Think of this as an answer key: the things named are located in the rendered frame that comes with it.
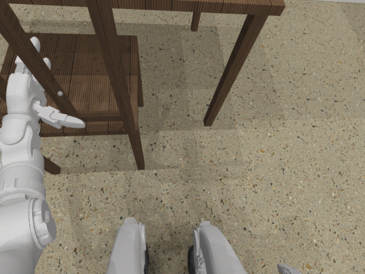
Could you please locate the table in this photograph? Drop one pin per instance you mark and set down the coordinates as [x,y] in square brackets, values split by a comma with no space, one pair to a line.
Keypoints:
[257,13]

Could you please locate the chair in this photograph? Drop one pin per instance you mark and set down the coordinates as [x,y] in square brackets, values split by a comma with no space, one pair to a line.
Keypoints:
[98,74]

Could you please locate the robot left hand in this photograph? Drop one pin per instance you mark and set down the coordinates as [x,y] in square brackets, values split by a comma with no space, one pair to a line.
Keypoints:
[22,93]

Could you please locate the left robot thigh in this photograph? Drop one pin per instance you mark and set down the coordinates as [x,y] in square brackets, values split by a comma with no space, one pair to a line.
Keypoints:
[129,244]

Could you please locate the robot right shin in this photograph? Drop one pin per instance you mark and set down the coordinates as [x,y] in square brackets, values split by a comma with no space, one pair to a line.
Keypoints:
[199,263]

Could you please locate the left robot forearm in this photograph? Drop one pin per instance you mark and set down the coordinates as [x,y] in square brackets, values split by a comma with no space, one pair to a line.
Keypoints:
[22,164]

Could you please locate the left robot upper arm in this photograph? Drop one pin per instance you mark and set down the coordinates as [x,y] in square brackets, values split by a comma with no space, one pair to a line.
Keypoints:
[26,228]

